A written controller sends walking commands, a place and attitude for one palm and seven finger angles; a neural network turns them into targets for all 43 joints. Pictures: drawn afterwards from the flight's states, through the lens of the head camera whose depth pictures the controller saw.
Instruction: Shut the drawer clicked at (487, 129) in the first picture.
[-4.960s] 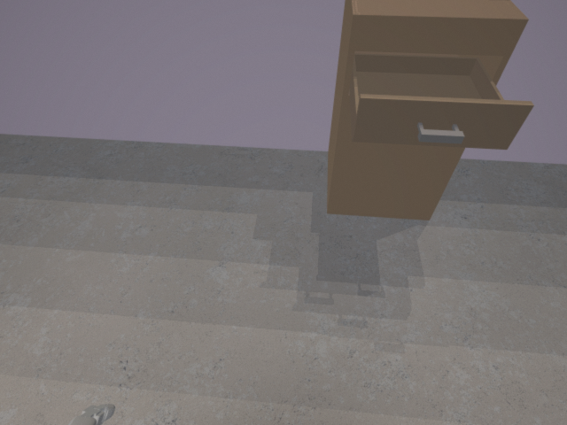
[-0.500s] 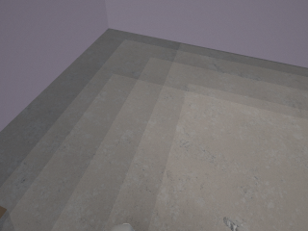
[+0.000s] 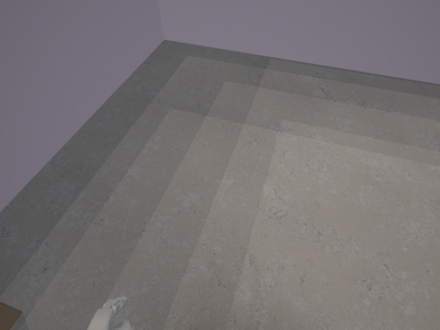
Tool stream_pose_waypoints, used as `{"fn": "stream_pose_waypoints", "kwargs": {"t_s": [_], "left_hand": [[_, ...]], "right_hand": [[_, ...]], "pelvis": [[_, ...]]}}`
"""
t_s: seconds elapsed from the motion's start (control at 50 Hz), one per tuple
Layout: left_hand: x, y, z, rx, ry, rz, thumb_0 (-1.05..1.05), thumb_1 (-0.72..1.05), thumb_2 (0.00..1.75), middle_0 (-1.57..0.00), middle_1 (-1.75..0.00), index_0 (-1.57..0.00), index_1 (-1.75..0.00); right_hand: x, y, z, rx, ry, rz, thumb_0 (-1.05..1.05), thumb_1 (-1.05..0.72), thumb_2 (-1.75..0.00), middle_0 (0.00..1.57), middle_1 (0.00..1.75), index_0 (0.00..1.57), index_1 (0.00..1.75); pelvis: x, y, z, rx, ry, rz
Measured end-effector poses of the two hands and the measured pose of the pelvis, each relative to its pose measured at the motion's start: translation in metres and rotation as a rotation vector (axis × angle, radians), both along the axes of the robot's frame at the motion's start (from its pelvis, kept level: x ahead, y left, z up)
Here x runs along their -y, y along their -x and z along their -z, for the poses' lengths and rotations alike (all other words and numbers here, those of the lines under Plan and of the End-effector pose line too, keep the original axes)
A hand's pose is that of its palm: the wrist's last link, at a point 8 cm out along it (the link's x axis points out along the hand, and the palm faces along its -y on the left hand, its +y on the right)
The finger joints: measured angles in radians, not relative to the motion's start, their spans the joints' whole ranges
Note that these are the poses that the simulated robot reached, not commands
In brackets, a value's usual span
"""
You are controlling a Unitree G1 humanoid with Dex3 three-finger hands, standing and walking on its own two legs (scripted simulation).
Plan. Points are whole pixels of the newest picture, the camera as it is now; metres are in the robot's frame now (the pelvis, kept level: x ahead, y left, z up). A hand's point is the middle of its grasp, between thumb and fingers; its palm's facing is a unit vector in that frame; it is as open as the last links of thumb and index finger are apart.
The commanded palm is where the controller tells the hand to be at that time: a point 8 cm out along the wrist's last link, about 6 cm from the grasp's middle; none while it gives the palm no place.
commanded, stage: turn to face it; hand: left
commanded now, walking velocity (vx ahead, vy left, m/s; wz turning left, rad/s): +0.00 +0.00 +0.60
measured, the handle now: out of the picture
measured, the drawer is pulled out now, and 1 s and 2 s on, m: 0.26 0.26 0.26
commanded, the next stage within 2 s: take the last steps up to it in 1.88 s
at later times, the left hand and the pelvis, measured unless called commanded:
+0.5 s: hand out of the picture -0.07 +0.19 -0.17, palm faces +0.39 -0.88 -0.28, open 7.3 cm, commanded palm none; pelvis +0.00 -0.01 +0.00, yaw +20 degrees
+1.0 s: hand out of the picture +0.01 +0.22 -0.14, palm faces +0.58 -0.76 -0.29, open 7.3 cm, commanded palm none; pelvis +0.01 -0.02 -0.01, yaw +36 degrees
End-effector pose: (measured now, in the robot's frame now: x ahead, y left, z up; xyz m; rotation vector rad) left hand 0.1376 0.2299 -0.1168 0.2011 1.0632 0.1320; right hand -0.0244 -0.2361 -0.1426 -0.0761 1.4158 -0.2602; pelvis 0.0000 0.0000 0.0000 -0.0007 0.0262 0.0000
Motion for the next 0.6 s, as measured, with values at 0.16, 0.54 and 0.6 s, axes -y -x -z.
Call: {"fn": "stream_pose_waypoints", "kwargs": {"t_s": [0.16,0.54,0.6], "left_hand": [[0.015,0.030,-0.018,0.028,-0.051,-0.097,0.00,0.91,0.89,-0.20,-0.30,-0.20,-0.30],[-0.006,0.255,0.029,-0.353,0.034,-0.531,0.00,0.91,0.89,-0.21,-0.30,-0.21,-0.30],[-0.016,0.271,0.035,-0.384,0.042,-0.575,0.00,0.91,0.89,-0.20,-0.30,-0.20,-0.30]], "right_hand": [[0.033,-0.049,0.011,0.030,-0.043,-0.117,0.00,-0.91,-0.90,0.20,0.30,0.20,0.30],[-0.043,-0.256,-0.020,0.321,0.037,-0.618,0.00,-0.91,-0.90,0.19,0.30,0.20,0.30],[-0.068,-0.268,-0.029,0.373,0.033,-0.672,0.00,-0.91,-0.90,0.20,0.30,0.20,0.30]], "pelvis": [[0.027,-0.003,-0.002,0.019,-0.031,-0.122],[0.000,0.000,0.014,0.008,-0.016,-0.372],[-0.007,0.003,0.014,0.018,-0.018,-0.400]]}}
